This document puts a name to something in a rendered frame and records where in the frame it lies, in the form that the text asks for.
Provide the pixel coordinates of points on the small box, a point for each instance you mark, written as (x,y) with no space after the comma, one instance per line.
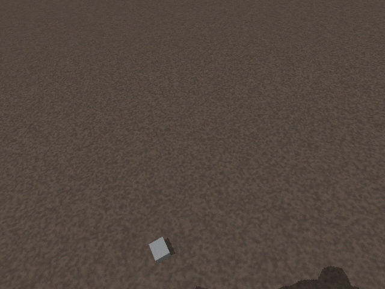
(160,250)

